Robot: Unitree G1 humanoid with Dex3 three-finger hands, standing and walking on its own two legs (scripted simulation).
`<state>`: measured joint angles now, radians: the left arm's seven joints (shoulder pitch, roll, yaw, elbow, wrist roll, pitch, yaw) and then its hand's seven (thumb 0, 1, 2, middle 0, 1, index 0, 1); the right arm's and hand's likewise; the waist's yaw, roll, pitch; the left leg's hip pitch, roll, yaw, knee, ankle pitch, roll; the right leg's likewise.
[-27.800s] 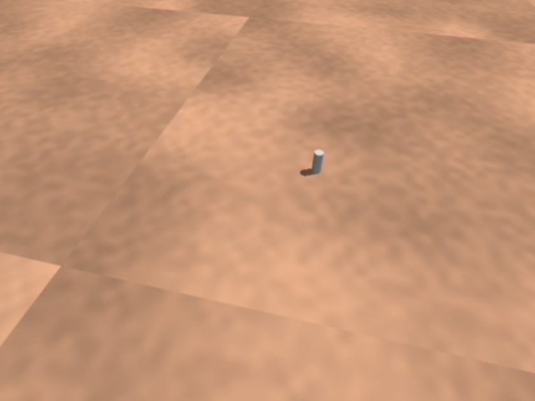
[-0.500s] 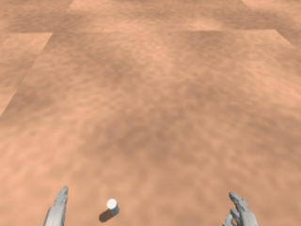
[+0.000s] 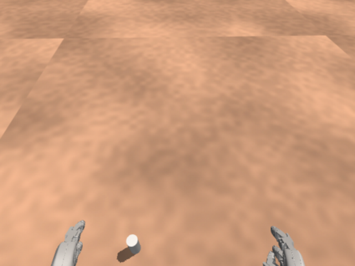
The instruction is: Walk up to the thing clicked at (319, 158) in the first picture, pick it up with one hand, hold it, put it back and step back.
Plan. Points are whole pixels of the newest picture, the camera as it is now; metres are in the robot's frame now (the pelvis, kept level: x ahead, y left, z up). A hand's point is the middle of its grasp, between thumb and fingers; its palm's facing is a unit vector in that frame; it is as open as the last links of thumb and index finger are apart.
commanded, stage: stand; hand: left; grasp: from the side
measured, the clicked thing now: (133, 244) +0.36 +0.21 -0.66
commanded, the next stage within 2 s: none
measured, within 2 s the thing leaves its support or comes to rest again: neither
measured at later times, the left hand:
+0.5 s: hand out of the picture +0.08 +0.26 -0.12, palm faces -0.01 -0.94 -0.34, open 7.5 cm
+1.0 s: hand out of the picture +0.02 +0.26 -0.10, palm faces +0.00 -0.94 -0.35, open 7.4 cm
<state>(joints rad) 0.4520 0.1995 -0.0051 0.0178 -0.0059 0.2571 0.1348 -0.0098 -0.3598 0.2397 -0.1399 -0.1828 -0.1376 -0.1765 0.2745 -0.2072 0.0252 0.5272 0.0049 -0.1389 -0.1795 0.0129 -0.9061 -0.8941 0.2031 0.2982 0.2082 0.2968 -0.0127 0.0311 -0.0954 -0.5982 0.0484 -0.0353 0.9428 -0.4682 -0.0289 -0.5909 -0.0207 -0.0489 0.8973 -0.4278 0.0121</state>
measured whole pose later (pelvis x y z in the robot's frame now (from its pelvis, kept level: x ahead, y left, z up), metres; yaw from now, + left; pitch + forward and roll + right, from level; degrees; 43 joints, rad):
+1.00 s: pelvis -0.02 +0.01 +0.05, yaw +0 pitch -4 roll +0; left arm 0.17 0.33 0.00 1.14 0.03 -0.01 0.01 0.01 0.91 0.90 -0.21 -0.30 -0.20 -0.30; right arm 0.15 -0.31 -0.02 1.11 -0.03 0.01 0.00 0.01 -0.91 -0.89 0.20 0.30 0.21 0.30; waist 0.02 0.01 0.06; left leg -0.13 0.00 0.01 0.38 -0.18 0.00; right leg -0.15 -0.06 -0.03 0.39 -0.17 0.04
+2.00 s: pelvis +0.01 +0.00 +0.06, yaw -1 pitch -3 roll +0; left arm 0.09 0.33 0.02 1.15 0.01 -0.01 0.00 0.00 0.91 0.90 -0.21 -0.30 -0.20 -0.30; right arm 0.10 -0.34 -0.01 1.14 -0.02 0.00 0.00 0.00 -0.91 -0.89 0.20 0.30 0.21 0.30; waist 0.00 0.01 0.06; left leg -0.08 0.03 0.02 0.31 -0.18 -0.03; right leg -0.11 -0.03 -0.02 0.33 -0.17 0.01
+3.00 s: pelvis -0.11 +0.06 +0.04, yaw -6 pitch -2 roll -1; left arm 0.13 0.39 0.08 0.88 0.01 0.07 0.01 0.01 0.91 0.90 -0.21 -0.30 -0.20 -0.30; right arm 0.12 -0.34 -0.04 0.86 -0.03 0.02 -0.02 0.00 -0.91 -0.89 0.21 0.30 0.21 0.30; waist -0.01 -0.03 0.21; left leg -0.33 0.00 0.07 0.60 -0.23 0.06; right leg -0.35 0.06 0.13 0.97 -0.51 0.02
